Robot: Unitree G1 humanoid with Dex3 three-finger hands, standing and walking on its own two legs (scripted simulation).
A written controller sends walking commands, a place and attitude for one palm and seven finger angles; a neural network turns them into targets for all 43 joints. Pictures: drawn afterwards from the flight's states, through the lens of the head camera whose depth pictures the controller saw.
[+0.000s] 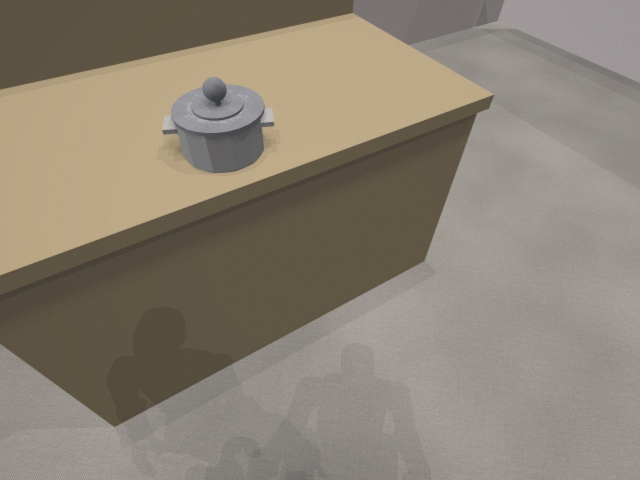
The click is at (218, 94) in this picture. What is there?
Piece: lid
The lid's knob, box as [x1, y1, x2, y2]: [202, 77, 226, 101]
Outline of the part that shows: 206,79 202,87 205,96 213,101 217,101 223,98 226,91 224,83 216,77 210,77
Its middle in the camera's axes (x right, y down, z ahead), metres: -0.20 -0.28 +0.73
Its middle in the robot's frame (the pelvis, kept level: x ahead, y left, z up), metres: +0.75 +0.24 +0.10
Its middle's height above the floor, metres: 0.88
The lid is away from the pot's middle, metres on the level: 0.00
